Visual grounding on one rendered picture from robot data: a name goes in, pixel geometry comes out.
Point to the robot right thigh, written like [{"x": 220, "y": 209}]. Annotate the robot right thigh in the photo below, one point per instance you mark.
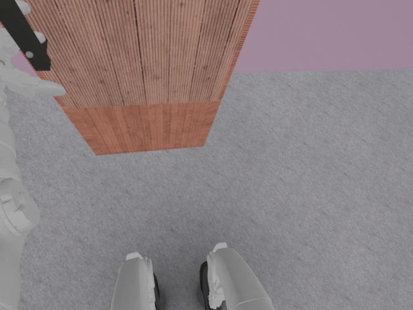
[{"x": 241, "y": 288}]

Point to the left robot forearm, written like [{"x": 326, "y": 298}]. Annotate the left robot forearm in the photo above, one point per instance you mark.
[{"x": 8, "y": 168}]

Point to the robot left upper arm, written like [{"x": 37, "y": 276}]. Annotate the robot left upper arm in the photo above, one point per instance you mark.
[{"x": 18, "y": 215}]

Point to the handle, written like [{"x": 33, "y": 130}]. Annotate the handle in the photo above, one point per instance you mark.
[{"x": 18, "y": 27}]

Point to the left robot hand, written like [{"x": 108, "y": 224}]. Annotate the left robot hand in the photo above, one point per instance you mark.
[{"x": 17, "y": 80}]

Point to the robot right foot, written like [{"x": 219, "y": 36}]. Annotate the robot right foot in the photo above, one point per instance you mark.
[{"x": 204, "y": 286}]

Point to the cupboard door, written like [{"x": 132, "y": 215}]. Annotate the cupboard door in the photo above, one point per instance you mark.
[{"x": 109, "y": 53}]

